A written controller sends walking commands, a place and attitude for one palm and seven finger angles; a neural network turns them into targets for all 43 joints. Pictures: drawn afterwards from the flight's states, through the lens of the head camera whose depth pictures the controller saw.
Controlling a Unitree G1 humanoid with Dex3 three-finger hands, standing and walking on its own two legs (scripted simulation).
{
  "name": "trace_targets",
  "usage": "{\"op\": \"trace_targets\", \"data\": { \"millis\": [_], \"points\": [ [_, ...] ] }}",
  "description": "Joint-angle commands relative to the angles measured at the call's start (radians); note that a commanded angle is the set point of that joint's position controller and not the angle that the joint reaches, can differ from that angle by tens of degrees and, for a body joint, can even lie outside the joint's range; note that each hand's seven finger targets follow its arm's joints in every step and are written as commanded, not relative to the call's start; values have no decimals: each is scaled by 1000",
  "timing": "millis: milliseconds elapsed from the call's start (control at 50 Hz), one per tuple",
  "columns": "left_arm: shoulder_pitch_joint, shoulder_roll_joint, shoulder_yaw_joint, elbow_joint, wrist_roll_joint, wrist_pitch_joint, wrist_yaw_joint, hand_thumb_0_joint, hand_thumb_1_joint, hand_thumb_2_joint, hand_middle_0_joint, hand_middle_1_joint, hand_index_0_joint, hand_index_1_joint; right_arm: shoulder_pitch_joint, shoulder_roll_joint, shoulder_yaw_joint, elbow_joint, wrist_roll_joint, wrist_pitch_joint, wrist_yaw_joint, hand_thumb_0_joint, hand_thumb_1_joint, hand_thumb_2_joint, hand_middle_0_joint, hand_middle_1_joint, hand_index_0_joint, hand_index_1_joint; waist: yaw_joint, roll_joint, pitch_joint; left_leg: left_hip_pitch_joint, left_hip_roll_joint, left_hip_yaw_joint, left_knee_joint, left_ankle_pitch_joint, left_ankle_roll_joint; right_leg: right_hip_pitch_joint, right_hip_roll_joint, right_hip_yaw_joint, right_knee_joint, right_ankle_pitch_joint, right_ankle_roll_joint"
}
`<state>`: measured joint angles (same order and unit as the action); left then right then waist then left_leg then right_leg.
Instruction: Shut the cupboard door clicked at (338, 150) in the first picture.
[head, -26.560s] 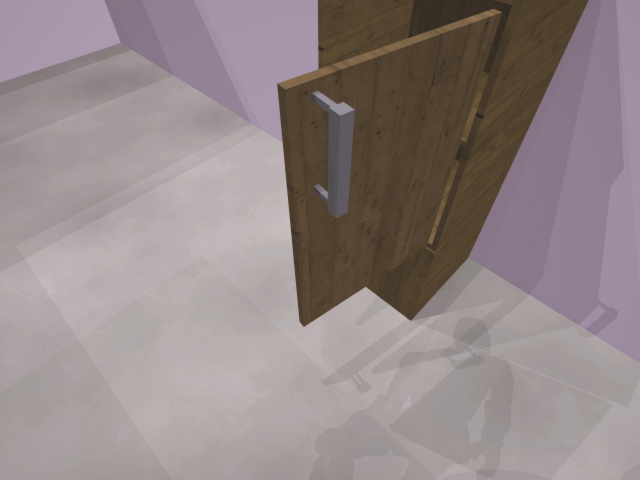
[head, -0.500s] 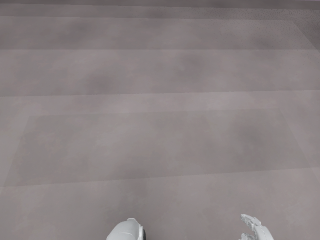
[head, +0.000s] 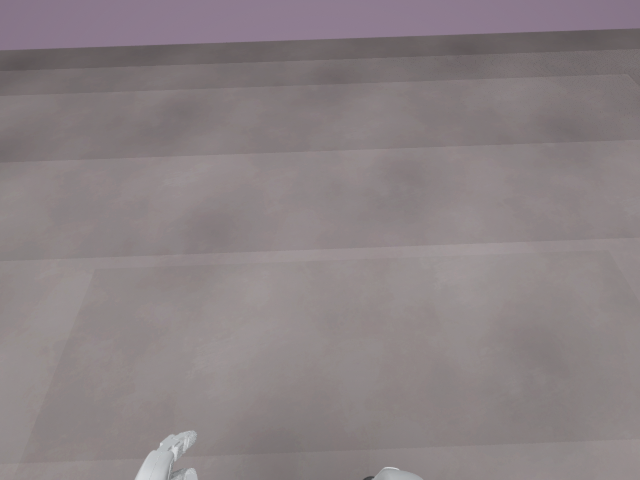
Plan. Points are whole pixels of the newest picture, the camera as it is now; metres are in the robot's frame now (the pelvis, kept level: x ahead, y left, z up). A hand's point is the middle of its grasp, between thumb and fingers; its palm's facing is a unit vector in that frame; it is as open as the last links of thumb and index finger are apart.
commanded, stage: turn to face it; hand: left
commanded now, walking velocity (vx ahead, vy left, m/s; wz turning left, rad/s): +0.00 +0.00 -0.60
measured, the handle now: out of the picture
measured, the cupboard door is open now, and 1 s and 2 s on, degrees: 61 61 61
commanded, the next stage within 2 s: none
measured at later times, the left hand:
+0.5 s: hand (185, 449) +0.18 +0.21 -0.16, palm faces -0.15 -0.97 -0.20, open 7.4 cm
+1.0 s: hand (257, 365) +0.31 +0.12 -0.16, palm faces -0.52 -0.82 -0.23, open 7.4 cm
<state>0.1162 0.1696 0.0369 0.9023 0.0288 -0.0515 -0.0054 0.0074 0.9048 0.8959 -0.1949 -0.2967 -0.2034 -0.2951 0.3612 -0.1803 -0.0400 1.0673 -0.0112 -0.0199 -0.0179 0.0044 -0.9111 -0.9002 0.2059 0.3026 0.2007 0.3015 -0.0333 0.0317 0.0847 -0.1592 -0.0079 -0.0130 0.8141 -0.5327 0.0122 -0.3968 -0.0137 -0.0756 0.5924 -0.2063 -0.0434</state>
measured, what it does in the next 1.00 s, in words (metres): walks ahead, turning right: left foot, then right foot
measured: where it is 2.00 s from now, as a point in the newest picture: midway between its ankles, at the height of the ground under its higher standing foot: outside the picture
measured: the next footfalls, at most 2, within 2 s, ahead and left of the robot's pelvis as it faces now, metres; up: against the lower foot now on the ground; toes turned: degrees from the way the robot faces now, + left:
left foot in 0.36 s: +0.15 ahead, +0.12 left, +0.00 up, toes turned -8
right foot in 0.72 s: +0.09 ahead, -0.14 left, +0.00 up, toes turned -29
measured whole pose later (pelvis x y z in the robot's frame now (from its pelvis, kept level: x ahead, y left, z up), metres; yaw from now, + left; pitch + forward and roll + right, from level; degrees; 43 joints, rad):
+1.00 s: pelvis +0.12 +0.00 +0.01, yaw -32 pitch +2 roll +0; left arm 0.17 0.23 0.06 0.89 0.03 0.06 -0.01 0.01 0.90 0.90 -0.20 -0.30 -0.21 -0.30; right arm 0.19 -0.25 -0.04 0.87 -0.01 0.04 -0.01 0.01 -0.91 -0.90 0.20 0.30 0.20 0.30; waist -0.01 -0.01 0.07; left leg -0.40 0.06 0.05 0.75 -0.39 -0.08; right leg -0.30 0.01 0.05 0.56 -0.29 0.01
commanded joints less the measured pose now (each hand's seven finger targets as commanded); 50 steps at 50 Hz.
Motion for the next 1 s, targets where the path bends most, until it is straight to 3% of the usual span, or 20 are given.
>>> {"op": "trace_targets", "data": {
  "millis": [0, 80, 220, 280, 300, 320, 340, 360, 420, 460, 600, 660, 680, 700, 720, 760, 820, 920, 960, 980],
  "points": [
    [185, 153, 47, 23, -13, 8, 32, 0, 900, 900, -200, -300, -200, -300, -9, -74, -13, -78, 4, -14, -12, 0, -900, -900, 200, 300, 200, 300, 58, -111, -155, -342, 57, -16, 351, 18, -25, 361, -313, 378, -254, 623, -209],
    [126, 138, 51, 21, -8, 14, 29, 0, 900, 900, -200, -300, -200, -300, -10, -26, -4, -85, -5, 28, -6, 0, -900, -900, 200, 300, 200, 300, 7, -143, -160, -267, 62, 37, 196, 111, -58, 213, -229, 250, -273, 595, -152],
    [119, 182, 78, 4, -1, 46, 23, 0, 900, 900, -200, -300, -200, -300, -122, -55, -20, -164, 0, 34, -6, 0, -900, -900, 200, 300, 200, 300, 27, -166, -145, -229, 33, 31, -32, 148, -67, 172, -198, 362, -269, 304, -141],
    [84, 184, 84, -16, -9, 61, 20, 0, 900, 900, -200, -300, -200, -300, -91, -78, -21, -172, 3, 21, -14, 0, -900, -900, 200, 300, 200, 300, -3, -165, -130, -58, 24, 20, -260, 263, -64, 63, -160, 379, -217, 176, -90],
    [71, 169, 78, -28, -13, 66, 17, 0, 900, 900, -200, -300, -200, -300, -65, -105, -25, -167, 2, 12, -18, 0, -900, -900, 200, 300, 200, 300, -17, -121, -143, 53, 56, 9, -371, 305, -54, -2, -110, 350, -168, 107, -48],
    [98, 120, 70, -41, -20, 70, 12, 0, 900, 900, -200, -300, -200, -300, -60, -170, -36, -176, -6, 4, -22, 0, -900, -900, 200, 300, 200, 300, -10, 79, -150, 126, 222, -161, -466, 347, -1, -117, 8, 263, -40, -82, 2],
    [104, 99, 63, -61, -25, 71, 3, 0, 900, 900, -200, -300, -200, -300, -50, -248, -45, -200, -20, 6, -26, 0, -900, -900, 200, 300, 200, 300, -16, 244, -135, 115, 438, -345, -537, 442, 116, -185, 82, 114, 181, -364, 51],
    [91, 133, 68, -66, -13, 74, -1, 0, 900, 900, -200, -300, -200, -300, -70, -246, -43, -213, -25, 9, -27, 0, -900, -900, 200, 300, 200, 300, -14, 171, -121, 43, 482, -349, -550, 437, 173, -167, 45, 108, 361, -399, 58],
    [102, 137, 81, -51, -8, 93, -21, 0, 900, 900, -200, -300, -200, -300, -188, -204, -28, -248, -22, 10, -31, 0, -900, -900, 200, 300, 200, 300, 46, 131, -80, -16, 384, -133, -506, 601, 149, -173, -15, 88, 544, -285, 87],
    [86, 124, 74, -58, -11, 102, -27, 0, 900, 900, -200, -300, -200, -300, -170, -196, -28, -243, -25, 11, -29, 0, -900, -900, 200, 300, 200, 300, 38, 116, -88, 15, 341, -35, -482, 687, 128, -152, -19, 64, 495, -251, 98],
    [25, 113, 59, -99, -7, 98, -35, 0, 900, 900, -200, -300, -200, -300, -121, -238, -55, -219, -23, 23, -15, 0, -900, -900, 200, 300, 200, 300, 0, 184, -101, 60, 360, 89, -396, 737, 104, -14, 2, -31, 179, -201, 80],
    [94, 146, 65, -83, -5, 83, -33, 0, 900, 900, -200, -300, -200, -300, -148, -250, -61, -224, -15, 29, -7, 0, -900, -900, 200, 300, 200, 300, 48, 137, -122, -16, 327, 146, -244, 666, 30, 181, 19, -53, -77, 3, 52],
    [161, 204, 75, -66, -1, 72, -27, 0, 900, 900, -200, -300, -200, -300, -151, -232, -60, -236, -7, 29, 0, 0, -900, -900, 200, 300, 200, 300, 83, 32, -164, -121, 278, 188, -94, 561, -22, 339, -61, 48, -163, 157, 15],
    [227, 318, 95, -48, 6, 59, -11, 0, 900, 900, -200, -300, -200, -300, -183, -149, -38, -282, 1, 28, 5, 0, -900, -900, 200, 300, 200, 300, 116, -287, -183, -392, 123, 238, 137, 44, -80, 499, -317, 397, -219, 502, -95],
    [269, 350, 97, -36, -10, 61, 2, 0, 900, 900, -200, -300, -200, -300, -221, -158, -28, -312, 0, 42, -1, 0, -900, -900, 200, 300, 200, 300, 139, -258, -163, -434, 91, 102, 295, -126, -85, 415, -406, 459, -209, 694, -184],
    [181, 305, 97, -54, -7, 66, 22, 0, 900, 900, -200, -300, -200, -300, -245, -167, -28, -304, 3, 40, -15, 0, -900, -900, 200, 300, 200, 300, 105, -302, -155, -531, 116, -1, 395, -56, -85, 416, -338, 459, -197, 563, -209],
    [42, 260, 80, -99, 0, 71, 23, 0, 900, 900, -200, -300, -200, -300, -178, -152, -25, -262, 0, 43, -2, 0, -900, -900, 200, 300, 200, 300, 31, -179, -169, -375, 119, 23, 252, 55, -96, 278, -249, 298, -187, 413, -150],
    [28, 280, 83, -97, 5, 81, 9, 0, 900, 900, -200, -300, -200, -300, -141, -137, -26, -263, 2, 43, 1, 0, -900, -900, 200, 300, 200, 300, 25, -200, -115, -233, 55, 66, -41, 116, -88, 142, -207, 350, -200, 236, -127],
    [-8, 270, 83, -105, -5, 87, 7, 0, 900, 900, -200, -300, -200, -300, -57, -143, -24, -241, 2, 32, -4, 0, -900, -900, 200, 300, 200, 300, -14, -189, -137, -110, 42, 74, -237, 253, -85, 99, -166, 339, -141, 184, -76],
    [-10, 234, 76, -112, -13, 92, 5, 0, 900, 900, -200, -300, -200, -300, -21, -176, -28, -228, -1, 20, -8, 0, -900, -900, 200, 300, 200, 300, -28, -100, -152, 2, 84, 28, -390, 318, -72, 25, -112, 304, -67, 105, -29]
  ]
}}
